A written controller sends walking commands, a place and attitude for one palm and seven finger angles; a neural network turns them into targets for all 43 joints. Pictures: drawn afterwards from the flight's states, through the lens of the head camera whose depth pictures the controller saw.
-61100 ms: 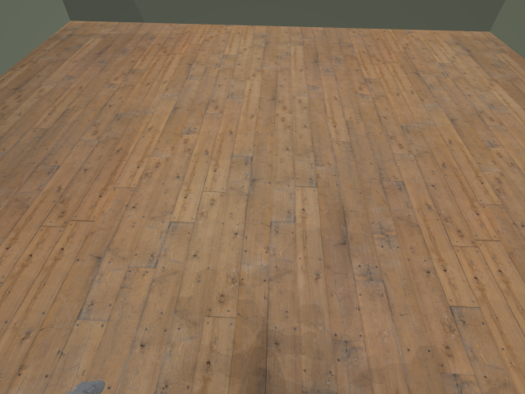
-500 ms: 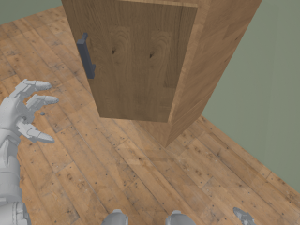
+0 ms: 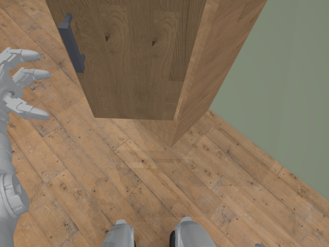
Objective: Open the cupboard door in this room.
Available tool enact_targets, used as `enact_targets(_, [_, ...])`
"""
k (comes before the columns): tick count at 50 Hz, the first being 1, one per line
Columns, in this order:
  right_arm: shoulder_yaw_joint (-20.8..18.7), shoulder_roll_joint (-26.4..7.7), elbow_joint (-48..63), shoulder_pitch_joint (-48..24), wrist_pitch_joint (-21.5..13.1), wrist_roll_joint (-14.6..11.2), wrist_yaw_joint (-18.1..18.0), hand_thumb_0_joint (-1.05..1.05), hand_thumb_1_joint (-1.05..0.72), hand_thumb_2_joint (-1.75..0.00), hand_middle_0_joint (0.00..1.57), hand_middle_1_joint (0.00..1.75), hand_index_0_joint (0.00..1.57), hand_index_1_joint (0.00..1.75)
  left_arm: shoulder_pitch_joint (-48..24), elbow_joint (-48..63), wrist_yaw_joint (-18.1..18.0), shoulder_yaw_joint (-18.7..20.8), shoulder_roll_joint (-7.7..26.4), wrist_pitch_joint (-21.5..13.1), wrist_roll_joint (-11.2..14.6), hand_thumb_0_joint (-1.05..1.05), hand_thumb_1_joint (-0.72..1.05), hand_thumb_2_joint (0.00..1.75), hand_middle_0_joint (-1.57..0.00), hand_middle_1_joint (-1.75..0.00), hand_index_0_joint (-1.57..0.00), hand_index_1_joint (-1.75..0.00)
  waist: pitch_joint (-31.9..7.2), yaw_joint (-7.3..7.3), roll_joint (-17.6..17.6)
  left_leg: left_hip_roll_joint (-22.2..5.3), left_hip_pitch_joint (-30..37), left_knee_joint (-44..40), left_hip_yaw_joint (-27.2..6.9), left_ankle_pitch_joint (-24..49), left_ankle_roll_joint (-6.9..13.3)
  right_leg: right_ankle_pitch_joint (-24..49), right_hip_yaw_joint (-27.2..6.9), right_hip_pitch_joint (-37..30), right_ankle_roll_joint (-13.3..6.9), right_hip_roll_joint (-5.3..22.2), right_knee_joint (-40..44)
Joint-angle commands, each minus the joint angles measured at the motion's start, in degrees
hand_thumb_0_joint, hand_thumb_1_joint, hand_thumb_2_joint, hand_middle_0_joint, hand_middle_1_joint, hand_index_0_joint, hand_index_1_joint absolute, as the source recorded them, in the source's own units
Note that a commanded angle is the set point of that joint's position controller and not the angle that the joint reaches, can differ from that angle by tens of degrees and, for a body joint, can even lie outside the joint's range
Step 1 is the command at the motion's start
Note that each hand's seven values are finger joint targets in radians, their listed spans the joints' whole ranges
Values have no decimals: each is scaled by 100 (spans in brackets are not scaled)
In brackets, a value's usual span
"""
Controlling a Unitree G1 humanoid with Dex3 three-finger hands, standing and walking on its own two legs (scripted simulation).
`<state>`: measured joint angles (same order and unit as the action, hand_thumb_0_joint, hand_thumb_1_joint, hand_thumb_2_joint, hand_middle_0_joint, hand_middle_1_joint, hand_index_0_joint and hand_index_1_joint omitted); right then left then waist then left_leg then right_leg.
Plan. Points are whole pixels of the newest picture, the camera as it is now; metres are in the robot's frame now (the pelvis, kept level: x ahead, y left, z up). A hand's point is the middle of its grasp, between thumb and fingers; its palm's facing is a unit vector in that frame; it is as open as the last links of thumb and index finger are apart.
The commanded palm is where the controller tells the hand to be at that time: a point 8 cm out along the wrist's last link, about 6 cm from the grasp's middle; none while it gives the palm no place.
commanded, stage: move the hooked fingers beside the handle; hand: left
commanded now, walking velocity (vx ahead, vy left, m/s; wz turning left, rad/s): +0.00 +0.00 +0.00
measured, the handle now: (74, 45) +0.60 +0.22 +0.07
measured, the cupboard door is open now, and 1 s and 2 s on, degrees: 44 44 43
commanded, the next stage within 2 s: slide the fingers in behind the handle in 1.34 s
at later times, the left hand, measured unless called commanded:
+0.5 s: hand (42, 59) +0.53 +0.28 +0.09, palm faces -0.05 -1.00 +0.00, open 14.0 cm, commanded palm +0.53 +0.32 +0.08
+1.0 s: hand (41, 58) +0.54 +0.28 +0.08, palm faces -0.04 -1.00 -0.02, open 14.0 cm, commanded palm +0.53 +0.31 +0.07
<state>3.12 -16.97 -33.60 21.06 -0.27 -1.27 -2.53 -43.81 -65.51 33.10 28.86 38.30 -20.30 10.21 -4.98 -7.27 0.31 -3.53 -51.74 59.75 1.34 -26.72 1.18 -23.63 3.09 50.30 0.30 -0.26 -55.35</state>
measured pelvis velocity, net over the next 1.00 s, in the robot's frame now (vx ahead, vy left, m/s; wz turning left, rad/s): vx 0.01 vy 0.01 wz -0.03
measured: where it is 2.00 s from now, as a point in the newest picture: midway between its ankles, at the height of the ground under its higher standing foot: outside the picture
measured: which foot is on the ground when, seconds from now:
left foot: down 0.00-1.00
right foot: down 0.00-1.00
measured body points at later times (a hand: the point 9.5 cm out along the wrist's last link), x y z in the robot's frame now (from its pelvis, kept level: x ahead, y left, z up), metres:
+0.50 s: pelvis +0.00 +0.01 -0.01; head +0.17 +0.04 +0.40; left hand +0.53 +0.33 +0.09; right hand -0.02 -0.26 -0.10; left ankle +0.01 +0.10 -0.67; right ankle +0.03 -0.13 -0.67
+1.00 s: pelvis +0.01 +0.01 -0.01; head +0.18 +0.05 +0.41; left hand +0.53 +0.34 +0.09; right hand -0.01 -0.26 -0.10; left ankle +0.01 +0.10 -0.67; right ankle +0.03 -0.13 -0.67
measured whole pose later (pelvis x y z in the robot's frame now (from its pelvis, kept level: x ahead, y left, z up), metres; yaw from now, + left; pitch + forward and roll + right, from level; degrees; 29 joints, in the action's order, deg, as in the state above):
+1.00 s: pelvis +0.01 +0.01 -0.01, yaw -2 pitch +25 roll -5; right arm 4.7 -16.5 -32.9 24.5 5.9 0.2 -0.8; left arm -57.6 -71.3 30.3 30.4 47.6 -16.8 4.4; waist -4.5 -12.3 -0.9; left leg -4.8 -59.3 62.4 0.2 -28.4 1.7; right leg -23.5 3.9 56.3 0.9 -1.6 -54.7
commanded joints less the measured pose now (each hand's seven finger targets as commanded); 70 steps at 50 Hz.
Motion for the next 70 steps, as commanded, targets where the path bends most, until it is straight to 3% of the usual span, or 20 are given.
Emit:
enact_targets(1, [-454,-1124,296,820,-1,21,-104,0,-90,-90,20,30,20,30,-2531,1084,-7,325,2061,-352,58,0,-50,30,-30,-120,-30,-120,-2553,-56,-938,151,1889,-669,-387,2190,32,1464,-116,-765,-163,-241,503])
enact_targets(5, [-420,-1123,263,902,79,32,-103,0,-90,-90,20,30,20,30,-2757,820,-19,231,2015,-279,25,0,-50,30,-30,-120,-30,-120,-2509,-154,-985,148,1806,-592,-405,2187,48,1432,-104,-606,-174,-264,472])
enact_targets(7, [-410,-1173,244,962,123,38,-118,0,-90,-90,20,30,20,30,-2970,722,-49,389,2367,-231,-67,0,-50,30,-30,-120,-30,-120,-2537,-195,-893,136,1627,-551,-408,2068,59,1389,-127,-646,-139,-255,477])
enact_targets(9, [-386,-1152,238,992,144,48,-108,0,-90,-90,20,30,20,30,-3170,738,-80,254,2342,-207,-165,0,-50,30,-30,-120,-30,-120,-2544,-246,-1164,138,1634,-523,-404,2043,57,1328,-130,-517,-139,-248,471])
enact_targets(17, [-315,-1219,173,1220,266,90,-111,0,-90,-90,20,30,20,30,-3792,372,-157,172,2546,-66,-349,0,-50,30,-30,-120,-30,-120,-2652,-461,-1360,68,1791,-387,-561,2261,27,1239,-45,-26,-140,-284,404])
enact_targets(21, [-293,-1229,157,1371,325,135,-106,0,-90,-90,20,30,20,30,-4025,501,-215,399,2940,-45,-447,0,-50,30,-30,-120,-30,-120,-3124,-450,-1560,45,2004,-273,-595,2777,8,1551,-25,-100,-138,-294,320])
enact_targets(24, [-254,-1210,166,1430,374,151,-78,0,-90,-90,20,30,20,30,-4121,286,-241,355,2998,60,-552,0,-50,30,-30,-120,-30,-120,-2939,-558,-1391,41,1703,-210,-561,2673,49,1590,-18,-147,-107,-317,324])
enact_targets(27, [-211,-1223,159,1480,418,154,-85,0,-90,-90,20,30,20,30,-4365,159,-268,313,3124,113,-645,0,-50,30,-30,-120,-30,-120,-2858,-630,-1576,23,1678,-154,-575,2651,43,1514,-6,51,-112,-330,317])
enact_targets(28, [-206,-1220,191,1511,439,156,-75,0,-90,-90,20,30,20,30,-4178,97,-275,349,3159,135,-679,0,-50,30,-30,-120,-30,-120,-2875,-581,-1538,35,1641,-172,-577,2635,43,1492,7,-1,-120,-339,314])
enact_targets(33, [-279,-1217,197,1637,520,208,-11,0,-90,-90,20,30,20,30,-3910,464,-236,294,2845,115,-585,0,-50,30,-30,-120,-30,-120,-3243,-523,-1737,-35,2310,-215,-700,3365,-41,1687,90,170,-123,-354,303])
enact_targets(36, [-316,-1230,237,1639,547,200,34,0,-90,-90,20,30,20,30,-3642,587,-203,586,3016,119,-458,0,-50,30,-30,-120,-30,-120,-3348,-427,-1594,-11,2221,-206,-618,3429,-7,1923,56,-124,-128,-383,333])
enact_targets(39, [-301,-1201,252,1592,563,187,55,0,-90,-90,20,30,20,30,-3683,615,-273,641,3162,123,-517,0,-50,30,-30,-120,-30,-120,-3055,-451,-1399,30,1786,-244,-518,3014,60,1930,20,-373,-107,-397,386])
enact_targets(42, [-329,-1191,230,1592,576,201,71,0,-90,-90,20,30,20,30,-3777,982,-346,677,3178,-43,-527,0,-50,30,-30,-120,-30,-120,-3299,-378,-1868,13,2292,-257,-586,3389,-15,1933,37,-231,-142,-396,372])
enact_targets(43, [-336,-1171,219,1573,576,183,89,0,-90,-90,20,30,20,30,-3617,857,-332,533,2936,-39,-504,0,-50,30,-30,-120,-30,-120,-3230,-421,-1760,13,2330,-246,-578,3397,-10,1930,40,-171,-139,-414,400])
enact_targets(50, [-316,-1174,198,1492,601,143,41,0,-90,-90,20,30,20,30,-3569,489,-233,187,2438,32,-360,0,-50,30,-30,-120,-30,-120,-2723,-547,-1478,37,2179,-309,-563,3087,28,1781,59,-55,-142,-406,498])
enact_targets(57, [-255,-1162,196,1349,551,133,-11,0,-90,-90,20,30,20,30,-3920,312,-340,198,2688,-48,-464,0,-50,30,-30,-120,-30,-120,-2610,-605,-1452,63,1671,-173,-492,2658,50,1699,-16,-107,-128,-368,393])
enact_targets(59, [-247,-1167,206,1354,548,145,-13,0,-90,-90,20,30,20,30,-4011,422,-365,193,2751,-89,-531,0,-50,30,-30,-120,-30,-120,-2765,-564,-1624,62,1783,-172,-538,2682,26,1614,5,-44,-143,-362,344])
enact_targets(61, [-254,-1169,157,1376,542,156,-21,0,-90,-90,20,30,20,30,-4227,500,-357,125,2651,-128,-491,0,-50,30,-30,-120,-30,-120,-2956,-646,-1665,28,2020,-115,-616,2902,1,1654,37,107,-137,-359,295])
enact_targets(63, [-265,-1186,173,1394,537,159,-20,0,-90,-90,20,30,20,30,-4074,549,-339,244,2773,-108,-488,0,-50,30,-30,-120,-30,-120,-3172,-561,-1755,29,2106,-102,-618,3062,-7,1751,25,19,-136,-353,270])
enact_targets(70, [-213,-1169,160,1403,531,151,-38,0,-90,-90,20,30,20,30,-4345,442,-415,174,2753,28,-526,0,-50,30,-30,-120,-30,-120,-2884,-653,-1575,42,1762,-127,-627,2618,43,1520,42,92,-131,-367,292])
